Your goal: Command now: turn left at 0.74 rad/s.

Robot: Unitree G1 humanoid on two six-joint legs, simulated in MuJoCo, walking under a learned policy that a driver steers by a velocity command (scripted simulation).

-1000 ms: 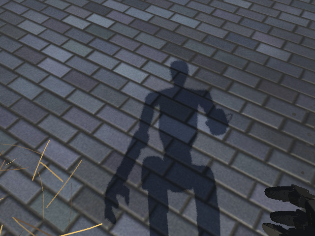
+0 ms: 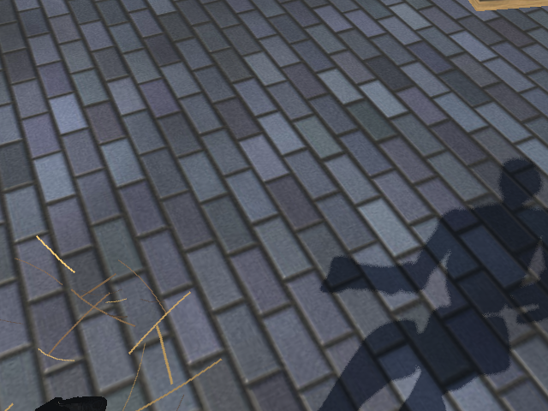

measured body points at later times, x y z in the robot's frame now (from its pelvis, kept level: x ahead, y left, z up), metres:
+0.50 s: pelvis +0.04 +0.03 +0.01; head +0.04 +0.05 +0.46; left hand -0.03 +0.34 -0.10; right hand +0.33 -0.13 -0.06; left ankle +0.02 +0.20 -0.67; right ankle +0.01 -0.12 -0.73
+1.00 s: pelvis +0.25 +0.32 -0.01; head +0.27 +0.37 +0.44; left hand +0.24 +0.66 -0.08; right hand +0.43 +0.09 -0.11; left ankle +0.08 +0.22 -0.73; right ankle +0.51 +0.40 -0.68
